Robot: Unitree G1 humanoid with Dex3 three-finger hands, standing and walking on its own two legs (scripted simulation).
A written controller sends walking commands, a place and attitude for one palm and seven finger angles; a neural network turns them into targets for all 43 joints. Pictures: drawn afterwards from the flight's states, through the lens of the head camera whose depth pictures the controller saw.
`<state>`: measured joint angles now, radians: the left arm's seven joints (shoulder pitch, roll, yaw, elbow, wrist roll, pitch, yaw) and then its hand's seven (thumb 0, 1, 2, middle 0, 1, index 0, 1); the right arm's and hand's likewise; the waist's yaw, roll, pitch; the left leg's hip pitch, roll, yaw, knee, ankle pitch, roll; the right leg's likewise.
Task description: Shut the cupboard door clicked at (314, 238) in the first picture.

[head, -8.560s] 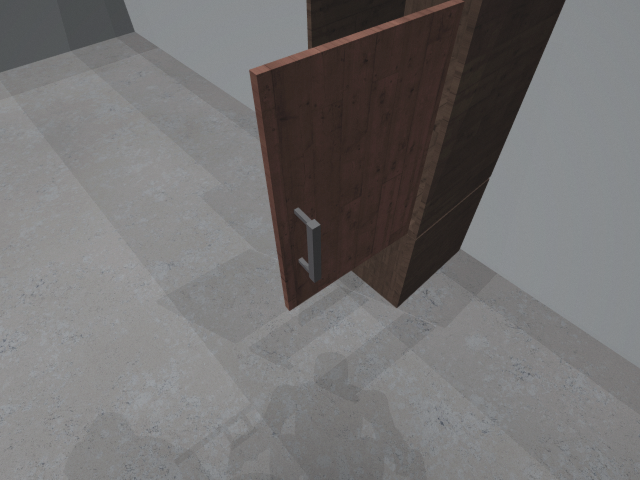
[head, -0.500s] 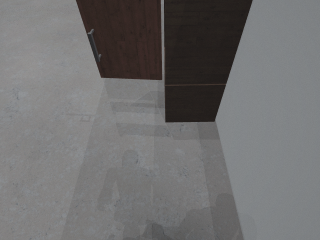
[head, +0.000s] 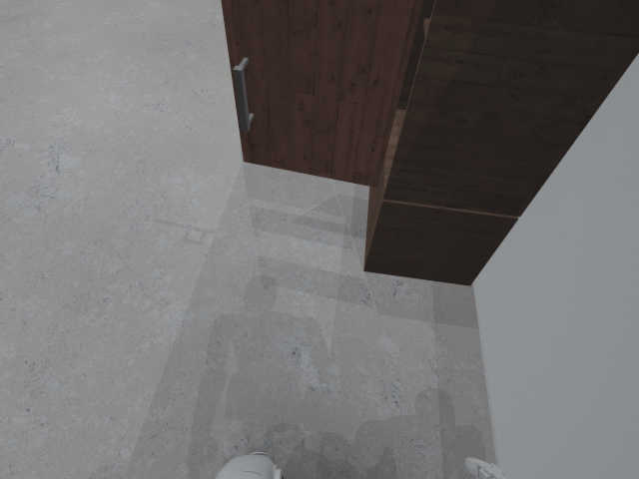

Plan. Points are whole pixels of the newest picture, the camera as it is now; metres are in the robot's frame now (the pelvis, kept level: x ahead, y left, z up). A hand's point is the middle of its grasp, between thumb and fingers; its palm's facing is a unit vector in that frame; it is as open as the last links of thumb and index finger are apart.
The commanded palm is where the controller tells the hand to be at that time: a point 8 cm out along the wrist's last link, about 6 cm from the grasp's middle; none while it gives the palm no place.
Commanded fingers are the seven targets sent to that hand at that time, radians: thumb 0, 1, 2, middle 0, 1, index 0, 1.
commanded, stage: take the last steps up to it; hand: left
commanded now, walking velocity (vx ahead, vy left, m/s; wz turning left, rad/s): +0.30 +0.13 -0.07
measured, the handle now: (245, 96) +0.91 +0.28 -0.08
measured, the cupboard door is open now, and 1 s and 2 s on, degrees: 85 85 85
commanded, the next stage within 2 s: come to a stop and stand still in 0.80 s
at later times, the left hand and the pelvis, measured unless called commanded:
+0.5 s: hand (219, 367) +0.27 +0.18 -0.13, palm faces +0.00 -0.98 -0.22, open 7.3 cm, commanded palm none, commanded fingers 0.00 0.90 0.90 -0.20 -0.30 -0.20 -0.30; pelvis +0.19 +0.00 +0.02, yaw -2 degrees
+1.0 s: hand (186, 296) +0.39 +0.28 -0.15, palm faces +0.02 -0.98 -0.20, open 7.4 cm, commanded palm none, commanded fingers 0.00 0.90 0.90 -0.20 -0.30 -0.20 -0.30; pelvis +0.35 +0.09 +0.02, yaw -3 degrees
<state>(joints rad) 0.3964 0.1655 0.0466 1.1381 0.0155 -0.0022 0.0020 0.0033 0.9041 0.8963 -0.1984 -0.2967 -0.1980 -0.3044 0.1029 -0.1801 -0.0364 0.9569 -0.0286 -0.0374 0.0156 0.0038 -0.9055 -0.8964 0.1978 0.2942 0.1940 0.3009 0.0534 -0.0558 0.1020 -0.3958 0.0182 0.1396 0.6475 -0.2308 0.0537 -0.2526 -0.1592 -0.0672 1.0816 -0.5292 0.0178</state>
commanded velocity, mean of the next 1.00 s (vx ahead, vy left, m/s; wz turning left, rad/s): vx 0.19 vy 0.08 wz -0.02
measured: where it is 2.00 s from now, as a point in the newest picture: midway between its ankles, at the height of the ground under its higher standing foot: (297, 410)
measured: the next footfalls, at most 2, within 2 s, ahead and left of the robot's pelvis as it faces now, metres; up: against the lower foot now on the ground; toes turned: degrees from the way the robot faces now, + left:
right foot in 0.34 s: +0.22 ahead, -0.09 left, +0.00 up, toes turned -11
left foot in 0.78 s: +0.44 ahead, +0.18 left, +0.00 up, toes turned +0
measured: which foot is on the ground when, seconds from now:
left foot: down 0.00-0.36, up 0.38-0.76, down 0.78-1.00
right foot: up 0.00-0.32, down 0.34-0.78, up 0.80-1.00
